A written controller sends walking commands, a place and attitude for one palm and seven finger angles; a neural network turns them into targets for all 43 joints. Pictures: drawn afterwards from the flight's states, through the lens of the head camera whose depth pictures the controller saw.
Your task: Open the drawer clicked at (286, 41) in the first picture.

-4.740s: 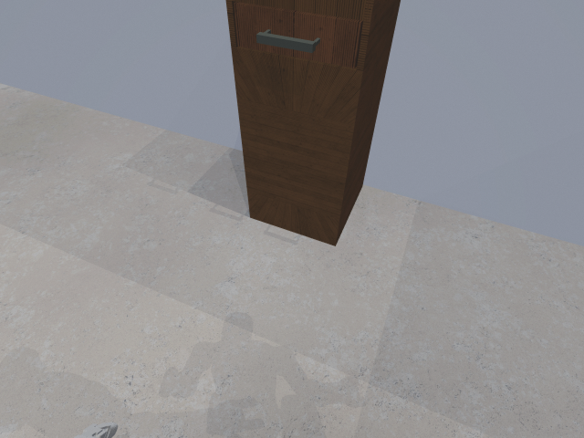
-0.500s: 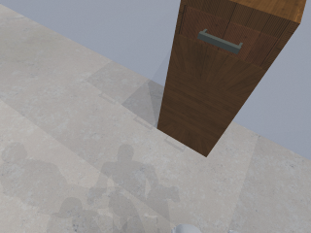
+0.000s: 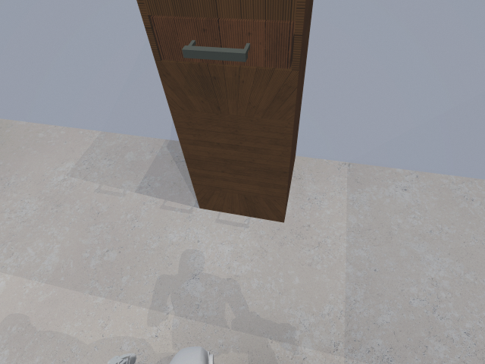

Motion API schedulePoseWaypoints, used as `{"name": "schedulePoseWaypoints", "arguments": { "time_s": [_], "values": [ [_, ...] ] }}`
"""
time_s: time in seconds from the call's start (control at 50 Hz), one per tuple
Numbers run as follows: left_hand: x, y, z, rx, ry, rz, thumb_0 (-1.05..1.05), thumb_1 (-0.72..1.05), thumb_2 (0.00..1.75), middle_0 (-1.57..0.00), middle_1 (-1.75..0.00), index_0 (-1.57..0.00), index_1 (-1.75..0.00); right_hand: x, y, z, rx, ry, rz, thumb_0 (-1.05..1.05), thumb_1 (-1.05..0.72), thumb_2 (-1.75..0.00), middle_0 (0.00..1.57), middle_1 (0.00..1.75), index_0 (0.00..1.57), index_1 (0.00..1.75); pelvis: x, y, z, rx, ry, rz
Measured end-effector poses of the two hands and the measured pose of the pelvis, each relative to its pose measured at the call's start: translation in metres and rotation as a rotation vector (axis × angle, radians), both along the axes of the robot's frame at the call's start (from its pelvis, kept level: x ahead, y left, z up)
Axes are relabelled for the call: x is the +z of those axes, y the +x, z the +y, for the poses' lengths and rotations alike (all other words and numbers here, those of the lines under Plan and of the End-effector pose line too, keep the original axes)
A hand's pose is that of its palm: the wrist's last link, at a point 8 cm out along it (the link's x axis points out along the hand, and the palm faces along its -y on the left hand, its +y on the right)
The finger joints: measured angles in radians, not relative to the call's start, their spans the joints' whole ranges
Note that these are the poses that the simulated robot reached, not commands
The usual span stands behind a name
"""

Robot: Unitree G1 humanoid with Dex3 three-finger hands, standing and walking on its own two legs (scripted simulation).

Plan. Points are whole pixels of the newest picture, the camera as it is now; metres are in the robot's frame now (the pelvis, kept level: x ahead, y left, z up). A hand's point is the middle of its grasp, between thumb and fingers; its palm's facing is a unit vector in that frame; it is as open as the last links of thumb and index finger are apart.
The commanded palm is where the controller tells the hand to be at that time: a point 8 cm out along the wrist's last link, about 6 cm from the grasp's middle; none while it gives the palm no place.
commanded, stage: turn to face it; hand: left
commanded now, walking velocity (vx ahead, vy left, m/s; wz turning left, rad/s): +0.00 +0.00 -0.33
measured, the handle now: (217, 49) +0.84 +0.10 +0.10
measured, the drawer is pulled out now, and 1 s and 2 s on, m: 0.00 0.00 0.00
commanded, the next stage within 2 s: take the last steps up to it in 0.28 s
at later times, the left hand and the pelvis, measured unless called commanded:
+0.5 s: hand out of the picture +0.06 +0.24 -0.17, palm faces -0.11 -0.98 -0.19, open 7.4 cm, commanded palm none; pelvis -0.01 +0.05 +0.01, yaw -10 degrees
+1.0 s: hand out of the picture +0.04 +0.19 -0.17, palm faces -0.10 -0.98 -0.16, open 7.3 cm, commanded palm none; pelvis +0.08 +0.02 +0.00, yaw -10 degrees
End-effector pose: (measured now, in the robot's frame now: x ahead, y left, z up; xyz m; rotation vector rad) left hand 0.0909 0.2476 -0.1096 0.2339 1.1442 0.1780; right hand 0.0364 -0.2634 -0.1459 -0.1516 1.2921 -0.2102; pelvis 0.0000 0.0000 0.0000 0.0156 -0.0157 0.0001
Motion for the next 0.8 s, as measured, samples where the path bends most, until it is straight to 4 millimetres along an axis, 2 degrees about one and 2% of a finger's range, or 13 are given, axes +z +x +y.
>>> {"name": "schedulePoseWaypoints", "arguments": {
  "time_s": [0.14, 0.26, 0.32, 0.42, 0.48, 0.58, 0.7, 0.74, 0.8],
  "values": [
    [-0.011, -0.01, -0.003, -0.02, -0.043, 0.03, 0.01, 0.91, 0.89, -0.21, -0.3, -0.2, -0.3, 0.011, 0.007, 0.008, -0.02, -0.021, -0.051, 0.0, -0.91, -0.9, 0.2, 0.29, 0.2, 0.3, 0.001, -0.002, 0.007, -0.05, -0.01, 0.005],
    [-0.033, -0.024, 0.018, -0.019, -0.08, 0.081, 0.01, 0.91, 0.89, -0.21, -0.3, -0.2, -0.3, 0.019, 0.012, 0.033, -0.031, -0.055, -0.11, 0.0, -0.9, -0.9, 0.2, 0.29, 0.2, 0.3, -0.005, -0.005, 0.029, -0.093, -0.033, 0.009],
    [-0.041, -0.028, 0.031, -0.024, -0.093, 0.115, 0.01, 0.91, 0.89, -0.21, -0.3, -0.2, -0.3, 0.024, 0.004, 0.05, -0.042, -0.064, -0.123, 0.0, -0.9, -0.9, 0.2, 0.29, 0.2, 0.3, -0.006, -0.008, 0.039, -0.118, -0.029, 0.004],
    [-0.035, -0.031, 0.044, -0.058, -0.087, 0.153, 0.01, 0.91, 0.89, -0.2, -0.3, -0.2, -0.3, 0.031, -0.02, 0.071, -0.073, -0.05, -0.086, 0.0, -0.9, -0.9, 0.2, 0.3, 0.2, 0.3, 0.004, -0.011, 0.048, -0.156, -0.043, 0.004],
    [-0.031, -0.032, 0.047, -0.082, -0.078, 0.17, 0.01, 0.91, 0.9, -0.2, -0.3, -0.2, -0.3, 0.029, -0.035, 0.076, -0.107, -0.038, -0.064, 0.0, -0.91, -0.9, 0.2, 0.3, 0.2, 0.3, 0.007, -0.011, 0.05, -0.176, -0.046, 0.008],
    [-0.024, -0.024, 0.036, -0.142, -0.067, 0.19, 0.01, 0.91, 0.9, -0.2, -0.3, -0.2, -0.3, 0.022, -0.07, 0.075, -0.179, -0.009, -0.016, 0.0, -0.91, -0.9, 0.2, 0.3, 0.2, 0.3, 0.008, -0.007, 0.046, -0.202, -0.04, 0.012],
    [-0.025, 0.002, 0.001, -0.19, -0.056, 0.117, 0.01, 0.91, 0.9, -0.2, -0.3, -0.2, -0.3, -0.003, -0.121, 0.067, -0.252, 0.053, 0.115, 0.0, -0.91, -0.9, 0.2, 0.3, 0.2, 0.3, -0.003, 0.001, 0.025, -0.213, -0.012, 0.005],
    [-0.023, 0.003, -0.009, -0.17, -0.064, 0.093, 0.01, 0.91, 0.9, -0.2, -0.3, -0.2, -0.3, -0.006, -0.128, 0.064, -0.245, 0.072, 0.17, 0.0, -0.91, -0.9, 0.2, 0.3, 0.2, 0.3, -0.003, 0.007, 0.02, -0.201, -0.024, -0.002],
    [-0.019, -0.005, -0.014, -0.129, -0.061, 0.104, 0.01, 0.93, 0.89, -0.2, -0.3, -0.2, -0.3, -0.003, -0.118, 0.058, -0.236, 0.086, 0.191, 0.0, -0.91, -0.9, 0.2, 0.29, 0.2, 0.3, 0.002, 0.02, 0.015, -0.2, -0.019, -0.006]
  ]
}}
